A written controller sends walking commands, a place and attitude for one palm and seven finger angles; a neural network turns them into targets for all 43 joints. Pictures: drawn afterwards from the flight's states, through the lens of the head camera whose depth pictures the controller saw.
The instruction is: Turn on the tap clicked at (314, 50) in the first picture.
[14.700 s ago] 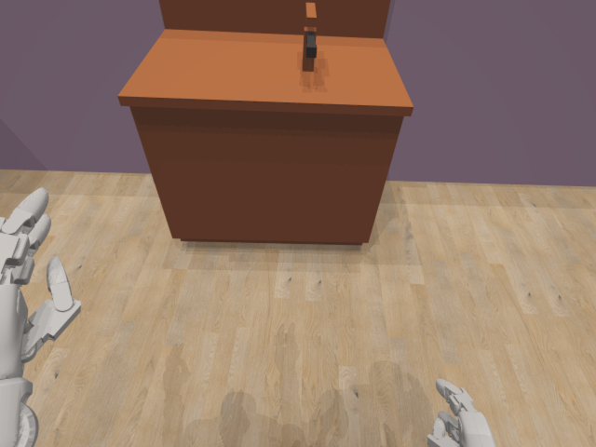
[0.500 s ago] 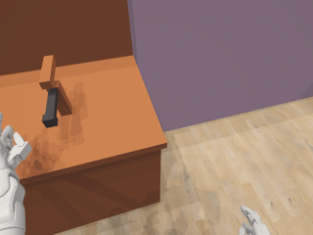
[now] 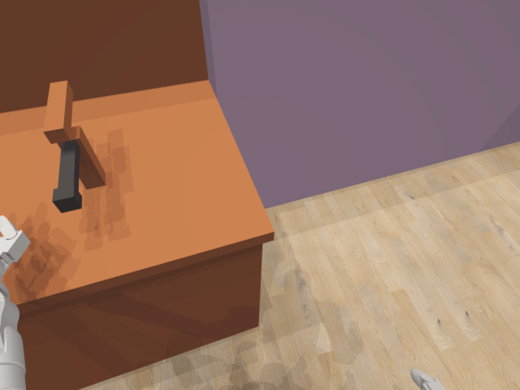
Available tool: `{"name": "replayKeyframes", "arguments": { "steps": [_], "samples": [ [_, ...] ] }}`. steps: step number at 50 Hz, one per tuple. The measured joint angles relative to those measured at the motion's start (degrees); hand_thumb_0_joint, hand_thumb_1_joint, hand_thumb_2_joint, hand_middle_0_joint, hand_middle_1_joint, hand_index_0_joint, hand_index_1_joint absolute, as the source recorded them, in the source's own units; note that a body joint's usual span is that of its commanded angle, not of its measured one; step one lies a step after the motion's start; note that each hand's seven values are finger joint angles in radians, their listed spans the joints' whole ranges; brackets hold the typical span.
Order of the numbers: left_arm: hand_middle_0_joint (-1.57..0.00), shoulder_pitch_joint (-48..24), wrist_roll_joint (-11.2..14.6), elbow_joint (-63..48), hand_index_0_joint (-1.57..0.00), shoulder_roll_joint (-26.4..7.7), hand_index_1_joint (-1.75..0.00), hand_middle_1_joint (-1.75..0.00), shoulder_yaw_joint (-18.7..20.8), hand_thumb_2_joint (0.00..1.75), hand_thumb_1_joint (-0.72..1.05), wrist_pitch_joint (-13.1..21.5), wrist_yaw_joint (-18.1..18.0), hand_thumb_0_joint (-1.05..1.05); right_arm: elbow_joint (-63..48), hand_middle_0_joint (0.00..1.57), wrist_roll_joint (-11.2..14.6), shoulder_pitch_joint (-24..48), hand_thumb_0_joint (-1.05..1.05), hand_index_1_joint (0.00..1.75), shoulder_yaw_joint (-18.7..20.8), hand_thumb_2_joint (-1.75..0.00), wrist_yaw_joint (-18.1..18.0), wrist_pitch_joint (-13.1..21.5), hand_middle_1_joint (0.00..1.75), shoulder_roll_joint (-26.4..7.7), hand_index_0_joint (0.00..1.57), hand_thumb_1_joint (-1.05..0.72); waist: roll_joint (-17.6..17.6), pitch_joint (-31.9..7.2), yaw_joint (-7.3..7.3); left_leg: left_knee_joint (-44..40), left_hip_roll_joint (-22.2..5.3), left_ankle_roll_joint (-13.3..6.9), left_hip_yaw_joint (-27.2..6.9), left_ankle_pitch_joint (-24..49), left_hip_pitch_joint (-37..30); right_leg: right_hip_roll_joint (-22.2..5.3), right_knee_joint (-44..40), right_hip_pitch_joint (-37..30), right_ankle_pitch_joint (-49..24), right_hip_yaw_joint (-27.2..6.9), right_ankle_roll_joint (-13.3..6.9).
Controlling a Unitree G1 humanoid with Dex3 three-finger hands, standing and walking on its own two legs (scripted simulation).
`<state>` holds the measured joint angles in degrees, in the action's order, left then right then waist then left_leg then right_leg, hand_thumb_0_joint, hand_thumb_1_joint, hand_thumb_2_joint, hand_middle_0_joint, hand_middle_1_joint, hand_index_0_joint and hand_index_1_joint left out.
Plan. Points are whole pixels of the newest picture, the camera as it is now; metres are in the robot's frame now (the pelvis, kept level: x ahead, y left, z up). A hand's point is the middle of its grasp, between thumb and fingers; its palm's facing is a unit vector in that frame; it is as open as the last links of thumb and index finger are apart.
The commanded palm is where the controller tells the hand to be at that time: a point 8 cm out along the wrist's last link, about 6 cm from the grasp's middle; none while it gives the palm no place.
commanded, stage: reach beside the lever's end, fingers flat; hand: left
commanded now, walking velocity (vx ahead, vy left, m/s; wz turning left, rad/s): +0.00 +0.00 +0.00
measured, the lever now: (67, 198) +0.35 +0.31 +0.10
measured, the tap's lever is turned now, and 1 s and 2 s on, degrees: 0 0 25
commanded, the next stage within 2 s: push the lever round in 0.10 s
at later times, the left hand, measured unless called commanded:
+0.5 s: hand (49, 228) +0.31 +0.32 +0.09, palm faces +0.58 -0.81 -0.08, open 7.8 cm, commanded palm +0.26 +0.35 +0.10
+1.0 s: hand (63, 227) +0.31 +0.30 +0.09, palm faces +0.59 -0.80 -0.07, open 7.8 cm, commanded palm +0.27 +0.33 +0.10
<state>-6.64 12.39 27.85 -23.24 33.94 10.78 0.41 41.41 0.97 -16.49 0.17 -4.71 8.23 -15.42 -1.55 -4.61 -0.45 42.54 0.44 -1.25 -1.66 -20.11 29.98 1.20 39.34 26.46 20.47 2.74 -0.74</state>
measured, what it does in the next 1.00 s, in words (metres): stands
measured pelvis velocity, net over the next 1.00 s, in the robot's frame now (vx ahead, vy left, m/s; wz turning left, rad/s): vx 0.00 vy -0.02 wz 0.01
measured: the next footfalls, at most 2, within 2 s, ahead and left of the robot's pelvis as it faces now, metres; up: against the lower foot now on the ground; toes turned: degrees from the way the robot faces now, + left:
none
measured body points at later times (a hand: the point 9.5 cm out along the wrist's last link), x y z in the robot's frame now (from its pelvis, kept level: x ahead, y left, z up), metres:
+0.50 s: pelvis +0.00 +0.00 +0.00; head +0.03 +0.00 +0.45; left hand +0.27 +0.36 +0.10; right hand +0.17 -0.23 -0.10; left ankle +0.01 +0.10 -0.72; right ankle -0.01 -0.11 -0.72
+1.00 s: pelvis +0.00 -0.02 +0.00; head +0.03 -0.02 +0.45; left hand +0.28 +0.34 +0.10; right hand +0.14 -0.27 -0.11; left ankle +0.01 +0.10 -0.72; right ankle -0.01 -0.11 -0.72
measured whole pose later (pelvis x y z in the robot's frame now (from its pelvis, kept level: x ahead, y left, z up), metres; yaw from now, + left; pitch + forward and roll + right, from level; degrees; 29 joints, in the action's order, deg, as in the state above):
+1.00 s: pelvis +0.00 -0.02 +0.00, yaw +0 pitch +6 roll -1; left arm -6.2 10.7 22.0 -17.5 27.3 9.0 -6.5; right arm 41.6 1.0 -14.2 0.3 -4.9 6.8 -14.9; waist -2.2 -4.5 0.1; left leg 40.9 0.0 -0.1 -2.2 -19.9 27.3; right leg 1.7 38.8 24.2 20.9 3.2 -1.9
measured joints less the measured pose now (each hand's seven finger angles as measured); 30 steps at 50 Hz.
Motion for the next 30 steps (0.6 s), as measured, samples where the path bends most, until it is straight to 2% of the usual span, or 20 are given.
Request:
{"name": "replayKeyframes", "arguments": {
  "steps": [8,15,19,30],
  "samples": [
    [-0.15,0.65,-0.58,-4.75,-0.15,2.16,-0.15,-0.15,-2.72,0.90,0.90,0.37,-1.54,0.02,0.09,0.21,-0.32,1.23,0.01,0.30,-0.29,-0.90,-0.25,0.57,0.30,0.74,0.20,-0.90,-0.22,0.39,0.76,0.35,0.52,-0.37,-0.19,-0.27,-0.35,-0.49,-0.06,-0.71,0.20,0.20,0.46],
    [-0.16,0.96,-0.99,-7.00,-0.16,3.80,-0.15,-0.15,-5.32,0.90,0.89,-2.46,-3.44,0.02,-0.95,0.21,-0.25,2.96,0.01,0.30,-0.87,-0.90,-0.17,0.81,0.30,1.69,0.20,-0.90,-0.32,-0.02,1.10,-0.52,0.90,-0.49,-0.01,-0.03,-1.29,-0.87,-0.55,-1.48,0.19,0.02,0.67],
    [-0.16,1.30,-1.76,-8.57,-0.16,5.03,-0.15,-0.15,-6.67,0.90,0.89,-2.61,-5.14,0.02,-1.38,0.21,-0.37,3.62,0.01,0.30,-1.02,-0.90,0.08,0.88,0.30,1.92,0.20,-0.90,-0.38,-0.02,1.41,-0.68,0.92,-0.42,-0.08,-0.04,-1.66,-0.89,-0.64,-1.84,0.25,0.09,0.63],
    [-0.16,0.14,-2.66,-8.27,-0.16,5.76,-0.15,-0.15,-7.83,0.90,0.89,-3.30,-7.04,0.02,-1.06,0.21,-0.47,4.16,0.01,0.30,-1.12,-0.90,0.02,-0.25,0.30,1.81,0.20,-0.90,-0.30,0.17,1.37,-1.13,0.50,0.19,-0.31,0.03,-2.15,-0.46,-0.58,-2.06,0.44,0.26,-0.05]
  ]
}}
